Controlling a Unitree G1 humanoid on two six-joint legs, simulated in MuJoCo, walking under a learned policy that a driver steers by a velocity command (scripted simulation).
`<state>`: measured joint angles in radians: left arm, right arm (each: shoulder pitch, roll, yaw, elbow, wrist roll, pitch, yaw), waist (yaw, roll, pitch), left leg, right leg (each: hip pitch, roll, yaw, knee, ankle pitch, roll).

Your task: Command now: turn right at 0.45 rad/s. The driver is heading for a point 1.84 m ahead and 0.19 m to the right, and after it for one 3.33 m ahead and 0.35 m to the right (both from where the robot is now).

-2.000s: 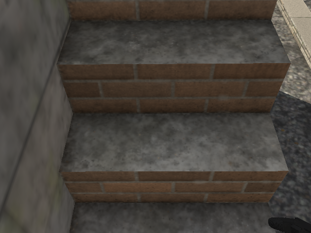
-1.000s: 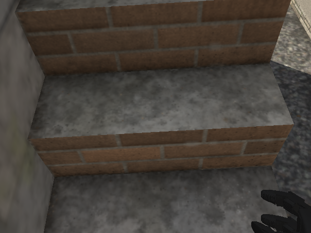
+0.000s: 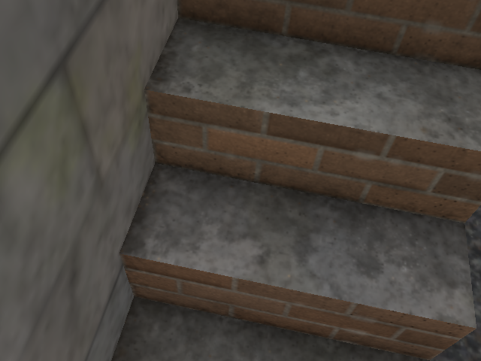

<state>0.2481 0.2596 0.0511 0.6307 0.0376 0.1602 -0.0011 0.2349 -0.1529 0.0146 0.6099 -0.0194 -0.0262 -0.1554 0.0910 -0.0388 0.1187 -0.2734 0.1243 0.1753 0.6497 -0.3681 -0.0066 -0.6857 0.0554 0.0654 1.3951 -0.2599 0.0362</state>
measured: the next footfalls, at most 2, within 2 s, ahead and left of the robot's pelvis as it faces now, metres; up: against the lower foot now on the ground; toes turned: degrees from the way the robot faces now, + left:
right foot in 0.08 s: +0.04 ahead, -0.14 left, +0.00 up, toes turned -5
left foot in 0.64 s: -0.01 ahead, +0.27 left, -0.01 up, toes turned -23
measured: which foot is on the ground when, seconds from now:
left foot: down 0.00-0.08, up 0.10-0.62, down 0.64-1.00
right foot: up 0.00-0.06, down 0.08-0.62, up 0.64-1.00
